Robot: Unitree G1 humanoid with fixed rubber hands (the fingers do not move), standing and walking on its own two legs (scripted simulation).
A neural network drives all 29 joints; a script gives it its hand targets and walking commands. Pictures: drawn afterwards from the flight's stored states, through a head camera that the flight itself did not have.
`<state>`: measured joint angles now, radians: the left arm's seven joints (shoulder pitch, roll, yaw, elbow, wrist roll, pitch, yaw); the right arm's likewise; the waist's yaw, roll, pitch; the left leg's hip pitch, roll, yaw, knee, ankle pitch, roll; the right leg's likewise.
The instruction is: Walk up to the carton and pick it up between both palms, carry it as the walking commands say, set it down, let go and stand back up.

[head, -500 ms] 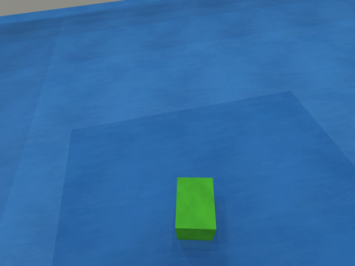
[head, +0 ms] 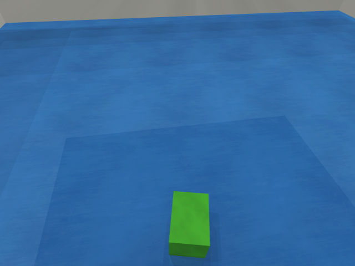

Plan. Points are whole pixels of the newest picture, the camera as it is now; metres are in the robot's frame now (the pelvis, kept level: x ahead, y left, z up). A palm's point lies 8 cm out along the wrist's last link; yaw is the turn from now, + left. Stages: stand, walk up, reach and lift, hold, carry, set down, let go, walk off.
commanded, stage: walk up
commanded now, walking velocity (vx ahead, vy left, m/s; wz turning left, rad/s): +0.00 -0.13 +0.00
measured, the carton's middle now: (188, 224) +0.49 -0.06 -0.67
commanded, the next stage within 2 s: none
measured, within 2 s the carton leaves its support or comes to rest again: neither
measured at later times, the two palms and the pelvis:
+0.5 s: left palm out of the picture +0.05 +0.14 -0.15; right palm out of the picture +0.03 -0.29 -0.15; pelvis +0.02 -0.07 -0.01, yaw +0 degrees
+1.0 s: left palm out of the picture +0.04 +0.12 -0.15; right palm out of the picture +0.02 -0.29 -0.15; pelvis +0.04 -0.09 +0.00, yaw +0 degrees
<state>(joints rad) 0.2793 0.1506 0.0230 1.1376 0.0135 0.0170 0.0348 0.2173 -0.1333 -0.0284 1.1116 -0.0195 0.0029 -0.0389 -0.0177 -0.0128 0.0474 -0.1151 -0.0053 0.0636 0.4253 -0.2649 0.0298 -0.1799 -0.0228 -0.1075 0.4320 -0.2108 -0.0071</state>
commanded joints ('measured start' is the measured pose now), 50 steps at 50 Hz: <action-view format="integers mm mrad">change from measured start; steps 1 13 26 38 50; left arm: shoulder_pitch -20 26 11 30 88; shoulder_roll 107 105 73 61 49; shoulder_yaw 49 10 5 -7 -7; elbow -101 -109 -59 -22 8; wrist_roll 20 6 -15 -14 -18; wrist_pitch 19 -48 -41 -52 -55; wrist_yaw -4 15 5 11 21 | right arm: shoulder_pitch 21 77 64 122 153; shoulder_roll -228 -77 -70 -63 -30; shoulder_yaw -59 -13 -15 -8 5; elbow -53 -3 26 53 78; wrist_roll -24 27 5 22 19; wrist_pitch -7 36 -12 -12 -9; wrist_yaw -33 6 -3 -8 -13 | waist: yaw -43 -1 23 11 19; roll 184 -139 93 -11 14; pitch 84 -33 -9 13 14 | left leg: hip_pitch -110 -233 -32 -33 -63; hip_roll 419 64 104 113 104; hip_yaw -355 -92 -104 -98 -83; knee -202 340 -86 -80 -58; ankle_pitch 138 -244 288 303 251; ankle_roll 178 -49 -16 -26 -37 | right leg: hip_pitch -243 43 82 123 169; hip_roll -47 -266 -79 -82 -92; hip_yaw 131 327 168 151 159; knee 401 -131 -106 -107 -93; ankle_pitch -237 474 238 368 507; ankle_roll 28 -163 -43 -41 -49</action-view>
